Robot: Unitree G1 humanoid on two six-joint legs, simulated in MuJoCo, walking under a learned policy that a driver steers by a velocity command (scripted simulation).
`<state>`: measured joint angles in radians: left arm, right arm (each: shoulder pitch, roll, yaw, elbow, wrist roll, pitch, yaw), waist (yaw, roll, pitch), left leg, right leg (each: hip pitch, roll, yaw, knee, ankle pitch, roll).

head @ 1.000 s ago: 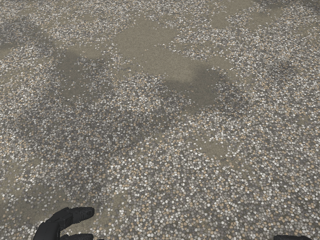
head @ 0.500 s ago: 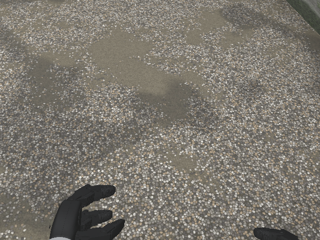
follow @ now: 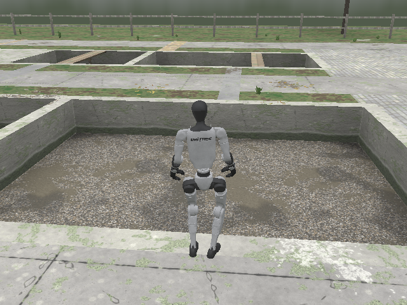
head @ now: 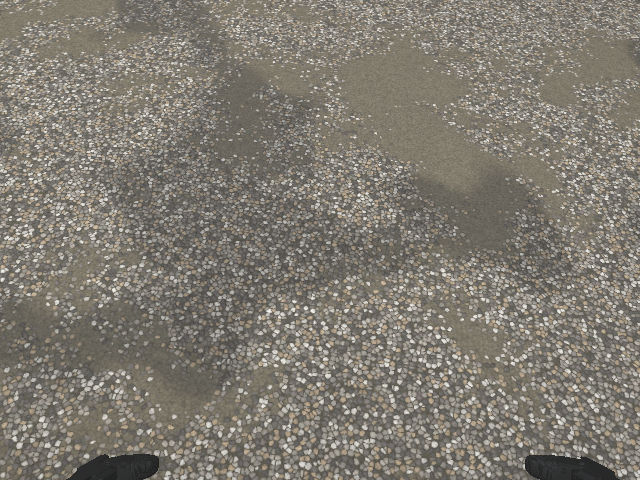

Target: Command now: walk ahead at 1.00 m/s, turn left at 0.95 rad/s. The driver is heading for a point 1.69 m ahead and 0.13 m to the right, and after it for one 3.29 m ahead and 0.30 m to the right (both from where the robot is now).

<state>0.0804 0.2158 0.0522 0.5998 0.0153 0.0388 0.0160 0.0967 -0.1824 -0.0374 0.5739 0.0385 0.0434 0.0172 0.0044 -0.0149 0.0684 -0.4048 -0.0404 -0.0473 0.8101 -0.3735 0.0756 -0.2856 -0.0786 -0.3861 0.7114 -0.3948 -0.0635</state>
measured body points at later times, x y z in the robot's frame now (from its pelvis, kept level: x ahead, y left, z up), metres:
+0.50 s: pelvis -0.01 +0.07 +0.01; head -0.01 +0.07 +0.46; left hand +0.15 +0.33 -0.05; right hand +0.29 -0.04 -0.02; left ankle +0.03 +0.07 -0.71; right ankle -0.01 -0.07 -0.71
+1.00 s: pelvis -0.04 +0.15 +0.02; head -0.04 +0.15 +0.47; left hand +0.05 +0.41 -0.08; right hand +0.12 -0.03 -0.09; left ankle -0.04 +0.23 -0.71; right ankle -0.02 +0.01 -0.71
